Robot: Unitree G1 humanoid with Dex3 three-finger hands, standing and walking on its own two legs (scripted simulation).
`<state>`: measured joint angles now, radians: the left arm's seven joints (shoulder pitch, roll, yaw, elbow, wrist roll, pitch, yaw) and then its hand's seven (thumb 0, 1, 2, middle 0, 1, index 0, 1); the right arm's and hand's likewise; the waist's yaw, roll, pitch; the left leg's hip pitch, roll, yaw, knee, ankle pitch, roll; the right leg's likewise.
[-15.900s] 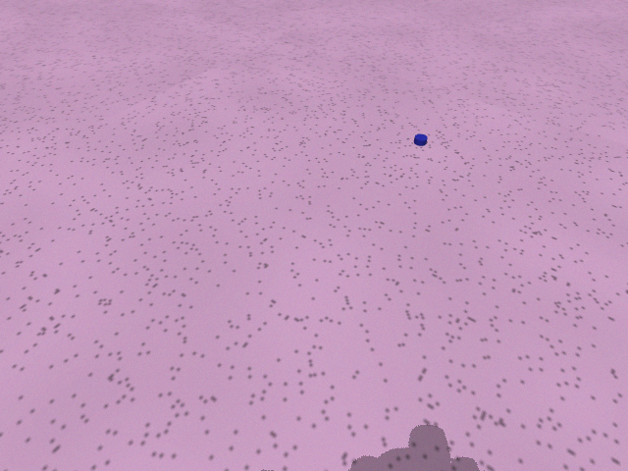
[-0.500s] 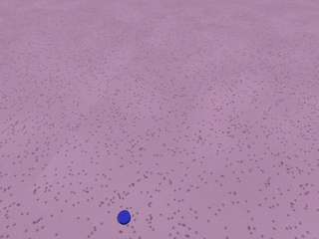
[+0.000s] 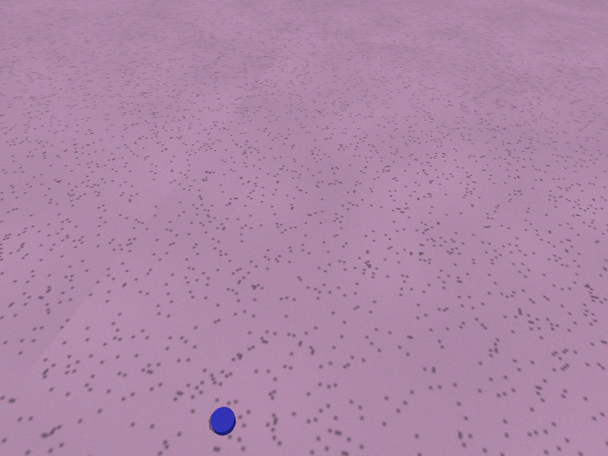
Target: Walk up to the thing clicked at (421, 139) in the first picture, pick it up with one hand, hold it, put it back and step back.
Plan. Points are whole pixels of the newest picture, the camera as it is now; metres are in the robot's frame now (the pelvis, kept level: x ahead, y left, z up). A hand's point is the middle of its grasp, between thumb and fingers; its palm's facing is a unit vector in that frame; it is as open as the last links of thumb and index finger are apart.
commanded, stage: stand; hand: left
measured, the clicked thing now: (223, 421) +0.42 +0.25 -0.76
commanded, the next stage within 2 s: rise first in 1.24 s
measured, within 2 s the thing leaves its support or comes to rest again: neither
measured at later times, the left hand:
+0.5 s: hand out of the picture +0.06 +0.26 -0.15, palm faces -0.02 -0.94 -0.35, open 7.4 cm
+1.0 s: hand out of the picture +0.07 +0.25 -0.15, palm faces -0.03 -0.94 -0.34, open 7.4 cm
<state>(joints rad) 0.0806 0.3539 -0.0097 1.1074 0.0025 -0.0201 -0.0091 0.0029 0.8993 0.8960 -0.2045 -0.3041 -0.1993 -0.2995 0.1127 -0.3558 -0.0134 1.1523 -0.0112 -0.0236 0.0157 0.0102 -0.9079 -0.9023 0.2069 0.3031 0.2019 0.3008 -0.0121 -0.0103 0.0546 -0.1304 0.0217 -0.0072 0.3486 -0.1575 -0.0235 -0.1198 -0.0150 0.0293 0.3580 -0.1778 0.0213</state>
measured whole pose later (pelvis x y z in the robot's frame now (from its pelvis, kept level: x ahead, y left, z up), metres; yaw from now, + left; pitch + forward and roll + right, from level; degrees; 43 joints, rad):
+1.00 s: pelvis +0.00 +0.00 +0.00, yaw +0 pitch -3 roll +0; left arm 0.12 0.36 -0.01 1.12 0.01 -0.01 -0.01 0.00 0.90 0.90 -0.20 -0.30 -0.20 -0.30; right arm 0.11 -0.36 -0.01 1.16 -0.01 -0.01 0.02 0.01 -0.91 -0.90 0.21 0.30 0.20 0.30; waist 0.00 0.00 0.05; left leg -0.13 0.02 -0.01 0.34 -0.15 -0.02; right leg -0.12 -0.02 0.02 0.34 -0.17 0.02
